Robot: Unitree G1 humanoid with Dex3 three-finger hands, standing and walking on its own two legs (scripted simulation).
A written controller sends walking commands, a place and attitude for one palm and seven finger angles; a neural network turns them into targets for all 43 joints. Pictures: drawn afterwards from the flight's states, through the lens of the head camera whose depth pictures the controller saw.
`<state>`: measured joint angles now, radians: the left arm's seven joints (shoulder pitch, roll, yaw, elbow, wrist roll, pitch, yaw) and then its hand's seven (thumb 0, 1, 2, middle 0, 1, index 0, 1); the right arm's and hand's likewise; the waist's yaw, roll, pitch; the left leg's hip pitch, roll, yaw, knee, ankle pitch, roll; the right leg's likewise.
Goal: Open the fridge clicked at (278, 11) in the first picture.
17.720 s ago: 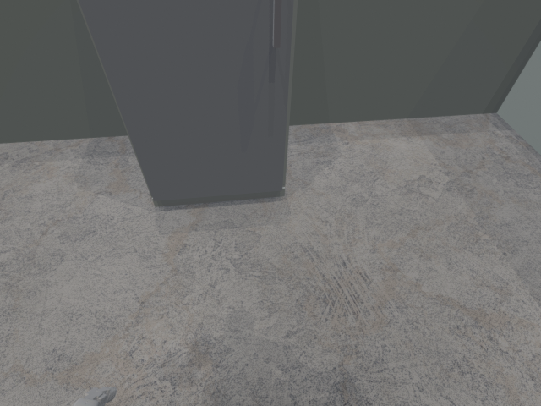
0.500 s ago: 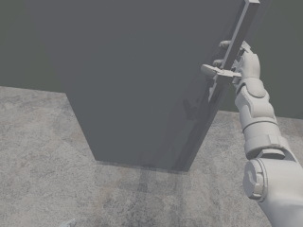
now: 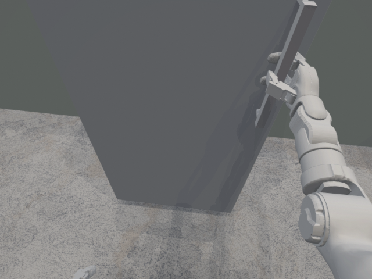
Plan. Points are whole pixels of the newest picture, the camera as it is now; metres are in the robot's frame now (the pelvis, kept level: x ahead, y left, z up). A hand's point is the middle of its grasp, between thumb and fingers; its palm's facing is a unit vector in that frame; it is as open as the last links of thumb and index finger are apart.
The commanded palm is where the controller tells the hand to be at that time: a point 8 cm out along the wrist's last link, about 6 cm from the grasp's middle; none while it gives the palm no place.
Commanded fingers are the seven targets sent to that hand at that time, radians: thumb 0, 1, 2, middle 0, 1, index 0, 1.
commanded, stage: grip the handle and tug to test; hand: right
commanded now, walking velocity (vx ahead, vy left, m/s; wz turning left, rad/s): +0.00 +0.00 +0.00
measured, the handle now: (277, 73) +0.53 -0.13 +0.19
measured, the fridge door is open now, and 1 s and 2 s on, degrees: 0 0 18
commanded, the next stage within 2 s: pull the door a little, standing still in 0.50 s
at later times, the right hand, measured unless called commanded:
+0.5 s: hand (270, 85) +0.47 -0.11 +0.20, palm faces +0.00 +1.00 +0.02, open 5.8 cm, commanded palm +0.42 -0.16 +0.20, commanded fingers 0.00 -0.90 -0.90 0.45 1.40 0.45 1.40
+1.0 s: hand (270, 87) +0.47 -0.11 +0.20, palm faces +0.00 +1.00 +0.02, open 6.0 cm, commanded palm +0.40 -0.17 +0.20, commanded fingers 0.00 -0.90 -0.90 0.45 1.40 0.45 1.40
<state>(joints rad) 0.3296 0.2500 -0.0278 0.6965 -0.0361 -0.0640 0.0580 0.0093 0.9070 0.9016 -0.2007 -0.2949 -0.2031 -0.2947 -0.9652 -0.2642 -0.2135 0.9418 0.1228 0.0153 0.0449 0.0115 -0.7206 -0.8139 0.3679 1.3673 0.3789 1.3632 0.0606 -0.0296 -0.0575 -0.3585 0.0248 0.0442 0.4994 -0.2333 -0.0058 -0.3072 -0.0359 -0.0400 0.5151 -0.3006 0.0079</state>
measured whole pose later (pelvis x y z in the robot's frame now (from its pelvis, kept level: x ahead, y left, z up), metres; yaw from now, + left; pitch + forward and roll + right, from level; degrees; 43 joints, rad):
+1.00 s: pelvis +0.04 +0.00 +0.01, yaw +3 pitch +4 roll +0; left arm 0.24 0.22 -0.03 0.59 -0.04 0.02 0.04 0.01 0.91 0.90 -0.20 -0.29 -0.20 -0.29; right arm -0.60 -0.20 -0.22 0.37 0.15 0.25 0.01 0.01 -0.77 -0.79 0.25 1.35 0.27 1.31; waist 0.04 -0.04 -0.08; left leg -0.24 0.01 0.01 0.42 -0.25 0.00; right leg -0.17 -0.04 -0.08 0.43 -0.29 0.01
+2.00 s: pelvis +0.05 +0.08 +0.00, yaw -7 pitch +1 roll -1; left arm 0.20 0.20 -0.02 0.55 0.02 -0.02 0.06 0.01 0.91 0.90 -0.20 -0.29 -0.20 -0.29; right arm 0.17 -0.22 -0.04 -0.52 0.00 -0.05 -0.12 -0.07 -0.60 -0.78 0.46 1.40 0.23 1.32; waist 0.05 -0.01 0.07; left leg -0.33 -0.05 0.25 0.46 -0.17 0.04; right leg -0.26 -0.03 -0.14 0.51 -0.29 -0.01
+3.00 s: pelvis +0.04 +0.46 -0.01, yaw -48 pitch -3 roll -1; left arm 0.15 0.22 0.03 0.63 0.00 -0.06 0.08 0.01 0.91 0.90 -0.20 -0.30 -0.20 -0.29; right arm 0.06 -0.27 -0.23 -0.39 0.05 -0.05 -0.10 -0.06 -0.64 -0.81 0.46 1.40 0.24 1.35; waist 0.05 -0.03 0.15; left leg -0.31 0.09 0.15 0.60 -0.23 0.02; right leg -0.52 -0.02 -0.07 1.17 -0.54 0.05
